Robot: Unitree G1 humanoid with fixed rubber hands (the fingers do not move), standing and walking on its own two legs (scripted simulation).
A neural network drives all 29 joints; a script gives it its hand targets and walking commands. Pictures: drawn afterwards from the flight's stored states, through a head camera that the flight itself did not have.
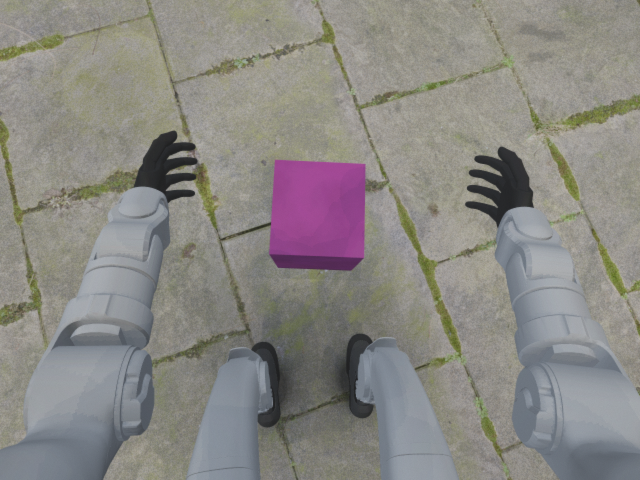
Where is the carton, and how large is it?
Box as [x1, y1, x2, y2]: [269, 160, 365, 270]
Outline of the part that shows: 275,160 269,254 277,266 350,270 363,258 365,164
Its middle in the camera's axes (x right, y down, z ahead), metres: -0.01 -0.04 +0.96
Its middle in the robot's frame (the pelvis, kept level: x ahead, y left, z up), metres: +0.51 -0.03 -0.56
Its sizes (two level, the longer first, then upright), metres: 0.210 0.200 0.250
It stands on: the floor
